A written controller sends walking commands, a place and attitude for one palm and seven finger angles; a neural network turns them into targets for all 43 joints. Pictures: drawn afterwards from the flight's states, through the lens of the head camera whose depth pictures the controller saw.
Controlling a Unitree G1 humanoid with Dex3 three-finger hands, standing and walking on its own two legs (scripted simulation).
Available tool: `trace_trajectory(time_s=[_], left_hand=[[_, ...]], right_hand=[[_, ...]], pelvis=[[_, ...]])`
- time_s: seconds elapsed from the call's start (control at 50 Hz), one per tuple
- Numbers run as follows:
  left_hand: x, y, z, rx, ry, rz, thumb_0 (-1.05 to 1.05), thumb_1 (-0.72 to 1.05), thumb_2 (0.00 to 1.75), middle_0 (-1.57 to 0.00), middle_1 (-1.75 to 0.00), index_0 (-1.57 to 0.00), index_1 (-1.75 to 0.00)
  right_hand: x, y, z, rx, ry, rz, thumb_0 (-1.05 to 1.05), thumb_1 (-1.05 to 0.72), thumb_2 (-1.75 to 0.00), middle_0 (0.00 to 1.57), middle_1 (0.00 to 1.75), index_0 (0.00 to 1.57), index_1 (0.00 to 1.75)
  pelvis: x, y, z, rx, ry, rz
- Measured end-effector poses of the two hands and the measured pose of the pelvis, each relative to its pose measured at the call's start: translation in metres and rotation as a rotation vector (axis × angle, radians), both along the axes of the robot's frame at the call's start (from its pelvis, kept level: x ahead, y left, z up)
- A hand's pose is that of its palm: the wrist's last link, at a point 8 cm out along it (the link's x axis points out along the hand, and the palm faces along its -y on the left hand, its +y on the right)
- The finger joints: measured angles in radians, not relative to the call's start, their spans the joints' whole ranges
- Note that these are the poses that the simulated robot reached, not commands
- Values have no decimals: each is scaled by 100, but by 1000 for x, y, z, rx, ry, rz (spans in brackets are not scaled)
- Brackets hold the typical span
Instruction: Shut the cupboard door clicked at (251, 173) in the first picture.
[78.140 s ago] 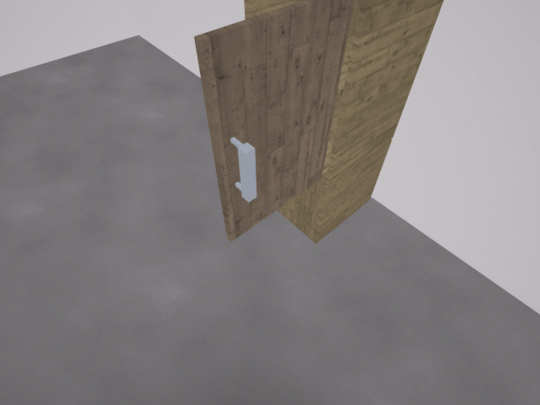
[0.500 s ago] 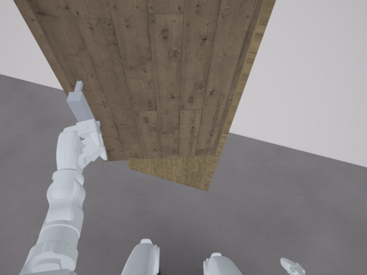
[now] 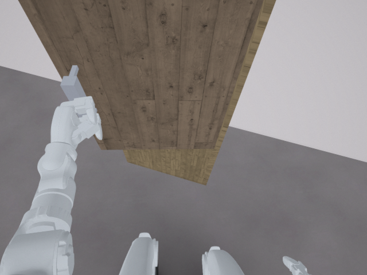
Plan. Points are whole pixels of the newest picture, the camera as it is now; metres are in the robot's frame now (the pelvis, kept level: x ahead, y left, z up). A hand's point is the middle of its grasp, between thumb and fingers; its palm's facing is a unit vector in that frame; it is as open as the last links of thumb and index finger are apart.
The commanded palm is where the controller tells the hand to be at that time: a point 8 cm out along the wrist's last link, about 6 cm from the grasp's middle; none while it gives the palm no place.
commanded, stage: push the door shut along its arc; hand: left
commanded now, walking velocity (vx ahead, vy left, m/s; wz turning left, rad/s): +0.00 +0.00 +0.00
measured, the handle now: (83, 99) +0.49 +0.25 +0.05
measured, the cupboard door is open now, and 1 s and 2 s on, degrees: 19 3 0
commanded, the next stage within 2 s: pull the fist back off the door in 1.60 s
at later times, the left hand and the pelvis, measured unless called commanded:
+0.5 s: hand (107, 101) +0.49 +0.19 +0.05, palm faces -0.10 -0.99 -0.03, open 3.1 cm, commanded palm +0.49 +0.22 +0.06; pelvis -0.01 +0.01 -0.02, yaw -2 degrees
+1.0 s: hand (127, 82) +0.55 +0.15 +0.06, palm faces -0.24 -0.97 -0.03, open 3.1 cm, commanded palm +0.55 +0.18 +0.06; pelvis -0.01 +0.01 -0.03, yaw -4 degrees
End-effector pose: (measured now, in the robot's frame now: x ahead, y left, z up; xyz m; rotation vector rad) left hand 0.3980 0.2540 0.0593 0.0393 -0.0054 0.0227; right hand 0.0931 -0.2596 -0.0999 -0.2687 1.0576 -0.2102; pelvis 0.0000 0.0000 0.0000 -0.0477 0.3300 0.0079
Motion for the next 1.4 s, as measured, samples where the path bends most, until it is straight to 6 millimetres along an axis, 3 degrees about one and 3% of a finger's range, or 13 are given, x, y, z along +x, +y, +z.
trace_trajectory(time_s=[0.28, 0.5, 0.96, 1.4], left_hand=[[44, -4, -2, -12, 21, -76, 2, 90, 90, -131, -150, -131, -150], [77, -6, -2, -10, 37, -124, 2, 90, 90, -130, -150, -130, -150], [137, -44, 5, -9, 43, -260, 2, 90, 90, -130, -150, -130, -150], [164, -51, 6, 11, 63, -340, 0, 90, 97, -130, -150, -130, -150]], right_hand=[[-51, -3, -12, -19, 131, -65, 1, -91, -90, 20, 30, 20, 30], [-79, 1, -15, -27, 190, -109, 1, -91, -90, 20, 30, 20, 30], [-109, 13, -21, -13, 249, -175, 1, -90, -90, 20, 30, 20, 30], [-129, 5, -30, -72, 302, -173, 0, -90, -90, 20, 30, 20, 30]], pelvis=[[-5, 4, -11, -14, 49, -4], [-7, 9, -19, -25, 83, -16], [-6, 15, -31, -38, 147, -41], [-14, 10, -50, -59, 194, -31]])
